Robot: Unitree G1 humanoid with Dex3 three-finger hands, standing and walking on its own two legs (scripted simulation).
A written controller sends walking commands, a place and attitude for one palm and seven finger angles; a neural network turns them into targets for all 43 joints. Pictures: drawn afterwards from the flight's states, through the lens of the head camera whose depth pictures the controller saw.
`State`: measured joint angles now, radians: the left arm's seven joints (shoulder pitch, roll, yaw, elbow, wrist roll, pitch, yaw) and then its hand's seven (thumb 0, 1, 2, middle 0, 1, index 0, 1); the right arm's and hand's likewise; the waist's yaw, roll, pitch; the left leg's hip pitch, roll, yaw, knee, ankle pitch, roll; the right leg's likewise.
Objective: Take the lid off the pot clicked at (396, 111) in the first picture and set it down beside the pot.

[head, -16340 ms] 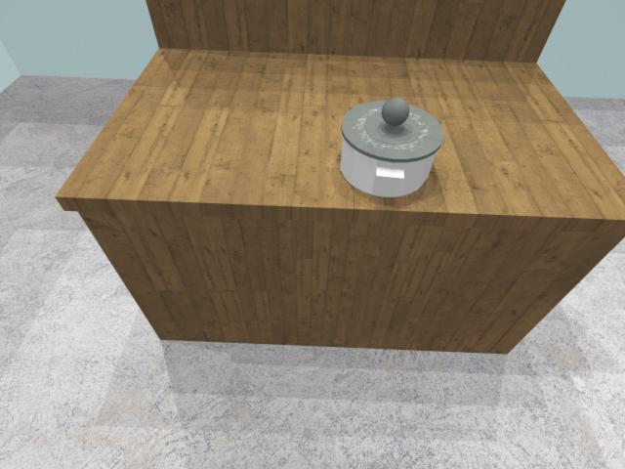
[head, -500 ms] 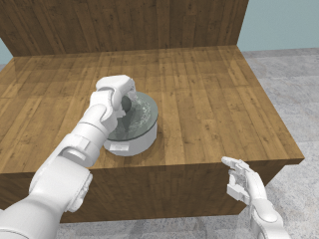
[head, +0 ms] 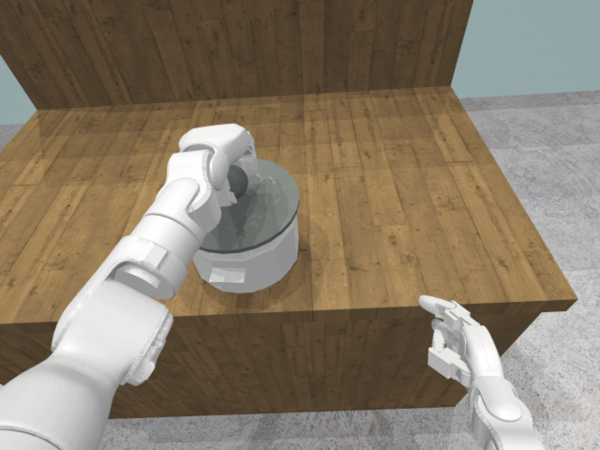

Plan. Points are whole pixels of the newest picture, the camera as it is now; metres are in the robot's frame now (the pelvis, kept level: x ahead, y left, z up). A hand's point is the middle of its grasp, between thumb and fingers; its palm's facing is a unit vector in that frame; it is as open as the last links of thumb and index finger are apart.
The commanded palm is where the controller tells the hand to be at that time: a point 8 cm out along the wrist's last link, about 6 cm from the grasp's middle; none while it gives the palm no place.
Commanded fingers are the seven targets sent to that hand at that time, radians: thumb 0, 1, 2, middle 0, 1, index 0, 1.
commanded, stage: lift the lid straight up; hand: left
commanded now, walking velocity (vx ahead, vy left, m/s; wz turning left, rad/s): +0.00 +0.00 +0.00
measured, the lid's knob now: (230, 182) +0.48 +0.10 +0.11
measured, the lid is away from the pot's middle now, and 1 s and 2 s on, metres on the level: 0.00 0.01 0.06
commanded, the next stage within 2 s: move the lid sideways beside the pot in 1.40 s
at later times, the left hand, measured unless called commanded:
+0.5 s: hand (215, 158) +0.45 +0.10 +0.18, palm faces -0.25 -0.07 -0.97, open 8.2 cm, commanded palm +0.45 +0.11 +0.25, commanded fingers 0.00 0.52 1.09 -0.84 -1.01 -0.85 -1.00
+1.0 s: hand (211, 129) +0.46 +0.10 +0.22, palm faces -0.20 -0.06 -0.98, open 8.2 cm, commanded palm +0.45 +0.11 +0.29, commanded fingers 0.00 0.52 1.09 -0.84 -1.01 -0.85 -1.00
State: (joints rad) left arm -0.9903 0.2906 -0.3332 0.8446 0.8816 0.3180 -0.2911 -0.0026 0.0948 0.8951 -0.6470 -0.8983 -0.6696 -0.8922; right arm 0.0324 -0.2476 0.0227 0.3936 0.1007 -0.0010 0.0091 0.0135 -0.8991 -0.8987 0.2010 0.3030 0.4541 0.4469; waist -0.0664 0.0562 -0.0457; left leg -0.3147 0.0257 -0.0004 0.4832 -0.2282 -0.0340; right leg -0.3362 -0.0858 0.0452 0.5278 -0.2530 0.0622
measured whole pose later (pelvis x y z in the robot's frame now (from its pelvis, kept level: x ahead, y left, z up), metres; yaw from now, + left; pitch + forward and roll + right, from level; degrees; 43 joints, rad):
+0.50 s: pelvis +0.00 +0.00 +0.00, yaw +1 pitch +2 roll +1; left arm -1.05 0.33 -0.33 0.78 0.88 0.33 -0.37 0.00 0.09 0.89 -0.65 -0.90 -0.67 -0.89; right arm 0.04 -0.26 0.02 0.40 0.09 -0.02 0.01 0.01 -0.90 -0.90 0.20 0.30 0.43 0.44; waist -0.06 0.05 -0.03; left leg -0.29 0.02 -0.01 0.47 -0.22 -0.03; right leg -0.31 -0.09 0.04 0.51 -0.25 0.06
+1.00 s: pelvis +0.00 +0.00 +0.00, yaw +1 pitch +2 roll +1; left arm -1.15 0.34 -0.33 0.78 0.89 0.35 -0.43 0.00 0.09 0.89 -0.65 -0.90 -0.68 -0.90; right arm 0.05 -0.26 0.02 0.41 0.09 -0.04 0.01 0.01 -0.90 -0.90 0.20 0.30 0.39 0.42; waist -0.05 0.06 -0.03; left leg -0.27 0.02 -0.01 0.45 -0.21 -0.03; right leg -0.29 -0.09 0.03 0.50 -0.24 0.06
